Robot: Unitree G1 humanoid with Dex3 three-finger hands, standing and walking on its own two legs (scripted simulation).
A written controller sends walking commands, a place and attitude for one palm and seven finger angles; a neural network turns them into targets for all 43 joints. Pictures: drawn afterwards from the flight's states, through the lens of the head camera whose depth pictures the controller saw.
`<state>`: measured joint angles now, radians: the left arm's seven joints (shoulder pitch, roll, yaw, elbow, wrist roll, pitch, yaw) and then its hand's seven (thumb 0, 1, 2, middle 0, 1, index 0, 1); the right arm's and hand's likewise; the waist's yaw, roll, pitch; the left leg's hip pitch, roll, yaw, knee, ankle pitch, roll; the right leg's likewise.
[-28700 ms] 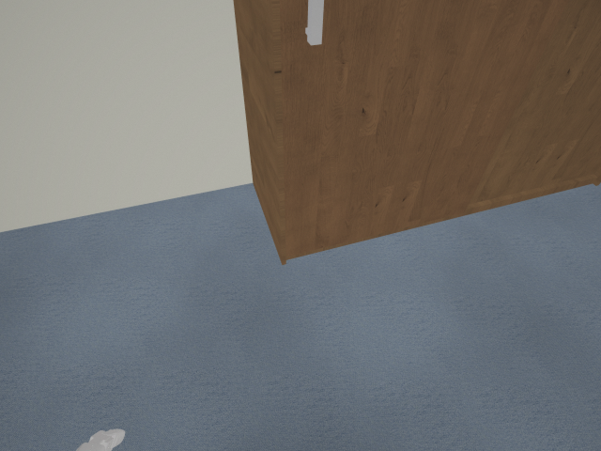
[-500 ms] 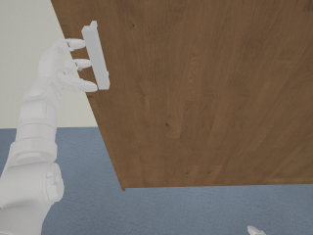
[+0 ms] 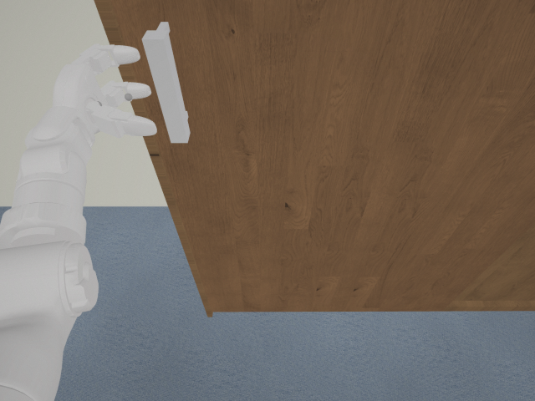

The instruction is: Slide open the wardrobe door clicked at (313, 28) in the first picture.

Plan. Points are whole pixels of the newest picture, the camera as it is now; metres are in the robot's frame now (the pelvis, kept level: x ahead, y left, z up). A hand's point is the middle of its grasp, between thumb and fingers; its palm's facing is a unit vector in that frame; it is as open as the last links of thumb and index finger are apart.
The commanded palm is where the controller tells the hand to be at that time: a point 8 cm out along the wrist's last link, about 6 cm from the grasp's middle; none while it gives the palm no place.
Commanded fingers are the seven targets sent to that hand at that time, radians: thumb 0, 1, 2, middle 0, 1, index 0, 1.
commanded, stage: slide the fingers in behind the handle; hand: left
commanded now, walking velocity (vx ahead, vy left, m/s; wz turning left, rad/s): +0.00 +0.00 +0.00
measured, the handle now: (172, 85) +0.51 +0.15 +0.22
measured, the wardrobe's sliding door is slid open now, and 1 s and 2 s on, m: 0.00 0.00 0.00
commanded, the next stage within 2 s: grip the handle and tug to test in 1.84 s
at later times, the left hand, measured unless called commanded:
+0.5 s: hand (137, 103) +0.44 +0.18 +0.23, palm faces +0.01 -1.00 +0.00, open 14.0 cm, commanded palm +0.42 +0.23 +0.22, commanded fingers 0.00 -0.50 0.30 -0.30 -1.20 -0.30 -1.20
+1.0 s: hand (161, 104) +0.45 +0.15 +0.23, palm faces +0.01 -1.00 -0.01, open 14.0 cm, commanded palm +0.43 +0.20 +0.22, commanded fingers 0.00 -0.50 0.30 -0.30 -1.20 -0.30 -1.20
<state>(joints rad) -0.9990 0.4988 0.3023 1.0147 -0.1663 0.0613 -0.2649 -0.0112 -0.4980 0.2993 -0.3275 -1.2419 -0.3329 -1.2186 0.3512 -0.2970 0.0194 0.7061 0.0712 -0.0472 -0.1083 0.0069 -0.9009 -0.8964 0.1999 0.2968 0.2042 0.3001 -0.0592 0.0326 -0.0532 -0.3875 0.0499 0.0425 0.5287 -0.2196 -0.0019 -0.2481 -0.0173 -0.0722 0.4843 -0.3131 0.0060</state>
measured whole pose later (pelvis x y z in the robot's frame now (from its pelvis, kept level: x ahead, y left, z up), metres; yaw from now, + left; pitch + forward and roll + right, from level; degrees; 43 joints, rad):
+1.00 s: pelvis +0.00 +0.00 +0.00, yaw -1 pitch +2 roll -1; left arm -0.90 0.37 0.26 0.84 -0.15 0.12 -0.13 -0.01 -0.50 0.30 -0.30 -1.20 -0.30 -1.20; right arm 0.33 -0.27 0.02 0.69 0.07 -0.06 -0.09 0.01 -0.90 -0.90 0.20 0.30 0.20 0.30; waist -0.05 0.04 -0.05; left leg -0.32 0.06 0.06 0.49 -0.21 -0.01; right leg -0.20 -0.01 -0.06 0.47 -0.30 0.00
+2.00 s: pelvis +0.00 +0.00 +0.00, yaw -1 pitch +1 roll +0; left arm -0.86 0.29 0.23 0.73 -0.15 0.16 -0.07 -0.01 -0.49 0.30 -0.30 -1.20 -0.30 -1.20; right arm 0.29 -0.26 0.02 0.69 0.06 -0.03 -0.09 0.01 -0.90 -0.90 0.20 0.30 0.20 0.30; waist -0.04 0.04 -0.05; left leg -0.29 0.05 0.06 0.47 -0.21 -0.01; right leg -0.17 -0.01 -0.05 0.45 -0.30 0.00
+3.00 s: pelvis +0.00 +0.00 +0.00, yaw -1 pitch +2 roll +0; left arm -0.94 0.31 0.23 0.86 -0.14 0.12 -0.09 0.00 0.61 0.83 -0.39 -1.39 -0.39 -1.39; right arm 0.31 -0.26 0.02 0.69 0.06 -0.04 -0.09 0.01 -0.90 -0.90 0.20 0.30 0.20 0.30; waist -0.05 0.04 -0.05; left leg -0.32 0.05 0.05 0.48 -0.20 -0.01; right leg -0.20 -0.01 -0.06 0.46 -0.30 0.00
